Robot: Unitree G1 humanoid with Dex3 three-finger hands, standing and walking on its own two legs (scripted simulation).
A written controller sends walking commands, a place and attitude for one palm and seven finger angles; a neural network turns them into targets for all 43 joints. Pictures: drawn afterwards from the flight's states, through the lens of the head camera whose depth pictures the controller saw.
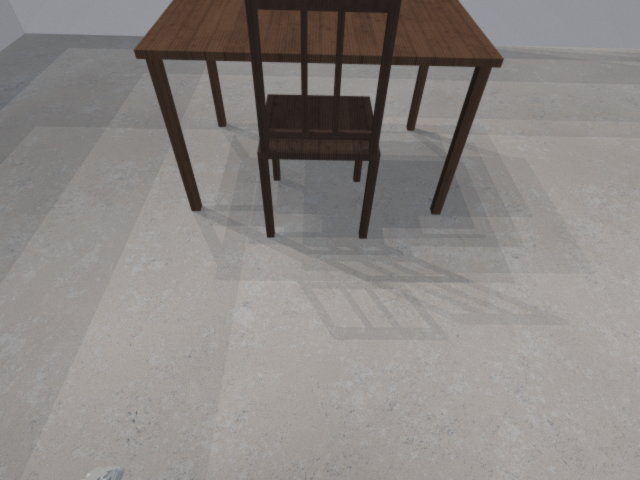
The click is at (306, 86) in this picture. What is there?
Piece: chair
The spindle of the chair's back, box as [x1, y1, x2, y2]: [300, 11, 306, 131]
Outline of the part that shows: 300,11 302,131 306,131 306,11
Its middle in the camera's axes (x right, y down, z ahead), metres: -0.05 -0.49 +1.17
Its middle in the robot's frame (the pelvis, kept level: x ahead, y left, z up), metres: +1.20 +0.11 -0.06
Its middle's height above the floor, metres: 0.71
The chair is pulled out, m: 0.00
